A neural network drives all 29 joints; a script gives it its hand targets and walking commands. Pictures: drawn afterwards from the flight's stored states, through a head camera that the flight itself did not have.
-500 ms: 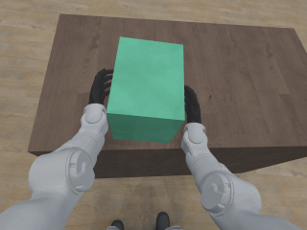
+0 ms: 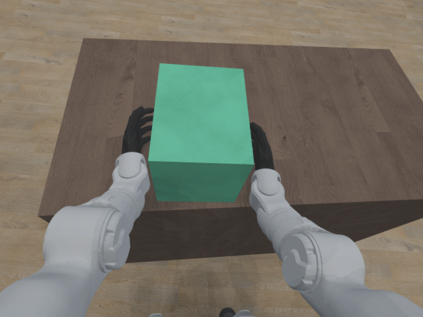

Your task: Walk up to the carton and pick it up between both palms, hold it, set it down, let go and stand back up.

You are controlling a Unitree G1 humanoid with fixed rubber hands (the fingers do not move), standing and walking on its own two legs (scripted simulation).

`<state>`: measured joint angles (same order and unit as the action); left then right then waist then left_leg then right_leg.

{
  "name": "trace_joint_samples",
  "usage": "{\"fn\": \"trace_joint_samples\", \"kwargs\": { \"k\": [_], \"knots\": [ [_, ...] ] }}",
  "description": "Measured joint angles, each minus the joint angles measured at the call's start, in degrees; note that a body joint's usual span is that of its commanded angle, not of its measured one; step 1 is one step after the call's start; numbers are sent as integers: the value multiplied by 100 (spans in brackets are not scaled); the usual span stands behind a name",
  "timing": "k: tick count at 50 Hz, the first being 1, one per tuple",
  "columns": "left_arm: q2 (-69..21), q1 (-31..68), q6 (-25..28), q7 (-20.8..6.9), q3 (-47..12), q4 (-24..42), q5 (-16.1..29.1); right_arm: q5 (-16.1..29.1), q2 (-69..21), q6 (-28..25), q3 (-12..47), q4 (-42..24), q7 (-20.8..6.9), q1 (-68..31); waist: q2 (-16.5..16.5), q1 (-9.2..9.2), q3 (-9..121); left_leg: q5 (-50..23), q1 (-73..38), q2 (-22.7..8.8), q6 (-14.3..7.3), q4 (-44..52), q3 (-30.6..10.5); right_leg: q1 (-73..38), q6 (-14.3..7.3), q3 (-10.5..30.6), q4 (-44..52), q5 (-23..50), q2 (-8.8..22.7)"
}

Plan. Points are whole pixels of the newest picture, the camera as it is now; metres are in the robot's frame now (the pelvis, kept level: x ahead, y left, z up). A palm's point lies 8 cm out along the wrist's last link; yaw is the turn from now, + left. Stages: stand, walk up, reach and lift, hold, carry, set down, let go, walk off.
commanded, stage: reach and lift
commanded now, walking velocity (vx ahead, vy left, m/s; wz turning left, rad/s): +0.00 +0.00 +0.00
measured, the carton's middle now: (199, 136) +0.46 +0.01 +0.02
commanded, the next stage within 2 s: none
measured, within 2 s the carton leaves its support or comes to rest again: leaves its support in 0.34 s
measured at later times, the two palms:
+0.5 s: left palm (123, 170) +0.37 +0.15 +0.04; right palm (266, 182) +0.35 -0.10 +0.03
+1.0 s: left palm (107, 116) +0.38 +0.14 +0.17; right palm (297, 134) +0.36 -0.11 +0.17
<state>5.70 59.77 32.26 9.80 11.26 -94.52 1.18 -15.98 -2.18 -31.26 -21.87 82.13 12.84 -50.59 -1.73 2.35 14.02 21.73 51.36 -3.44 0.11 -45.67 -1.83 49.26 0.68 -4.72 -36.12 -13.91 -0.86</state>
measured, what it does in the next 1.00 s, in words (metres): shifts its weight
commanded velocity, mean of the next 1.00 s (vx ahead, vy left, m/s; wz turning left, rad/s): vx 0.00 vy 0.00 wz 0.00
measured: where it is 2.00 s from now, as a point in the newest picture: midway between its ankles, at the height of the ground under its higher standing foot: outside the picture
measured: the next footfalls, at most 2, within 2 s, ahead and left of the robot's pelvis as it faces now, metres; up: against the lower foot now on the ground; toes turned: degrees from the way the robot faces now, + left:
none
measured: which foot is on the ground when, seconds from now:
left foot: down 0.00-1.00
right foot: down 0.00-1.00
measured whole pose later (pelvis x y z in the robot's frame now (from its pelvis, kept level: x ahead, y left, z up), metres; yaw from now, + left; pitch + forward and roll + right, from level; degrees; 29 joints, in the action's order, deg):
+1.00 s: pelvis -0.06 -0.01 +0.02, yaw +3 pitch +10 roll -2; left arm 8.5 68.1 2.8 12.3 11.5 -88.1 -0.6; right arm -11.5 -4.0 4.8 -25.9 67.4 10.1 -58.5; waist 1.0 4.8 12.2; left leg 13.7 31.9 -1.2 0.1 -35.3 -1.4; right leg 30.7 0.3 -4.2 -28.4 -7.8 1.0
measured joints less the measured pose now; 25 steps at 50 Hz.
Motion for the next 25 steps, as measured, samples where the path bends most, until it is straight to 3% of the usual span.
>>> {"fn": "trace_joint_samples", "kwargs": {
  "k": [13,25],
  "knots": [
    [-144,-329,-355,179,-584,15,425,429,-41,627,573,-191,53,362,-44,76,131,180,-98,-9,15,-474,-134,-167,1,-97,-402,-190,-13],
    [-72,-123,-1145,234,-1239,-212,855,767,-129,1708,839,-576,-8,420,28,146,323,133,-189,51,-3,-742,-174,-253,-15,-126,-726,-190,48]
  ]
}}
